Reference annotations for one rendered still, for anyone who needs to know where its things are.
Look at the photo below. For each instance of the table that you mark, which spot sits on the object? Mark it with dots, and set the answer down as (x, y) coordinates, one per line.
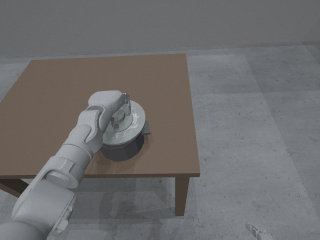
(43, 106)

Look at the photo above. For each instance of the robot left hand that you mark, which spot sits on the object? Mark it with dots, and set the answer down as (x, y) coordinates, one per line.
(113, 100)

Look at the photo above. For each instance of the left robot forearm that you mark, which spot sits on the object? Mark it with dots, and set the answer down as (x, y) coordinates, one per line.
(67, 167)

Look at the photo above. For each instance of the robot right hand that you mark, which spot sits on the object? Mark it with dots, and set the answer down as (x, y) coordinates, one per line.
(258, 231)

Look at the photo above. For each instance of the left robot upper arm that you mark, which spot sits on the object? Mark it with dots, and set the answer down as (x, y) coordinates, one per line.
(45, 212)

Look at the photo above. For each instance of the pot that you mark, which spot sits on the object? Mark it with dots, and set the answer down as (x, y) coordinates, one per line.
(127, 150)

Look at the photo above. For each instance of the knob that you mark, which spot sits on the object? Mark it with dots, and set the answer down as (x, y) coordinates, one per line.
(119, 116)

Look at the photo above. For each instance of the lid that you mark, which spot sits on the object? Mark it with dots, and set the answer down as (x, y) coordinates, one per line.
(129, 128)

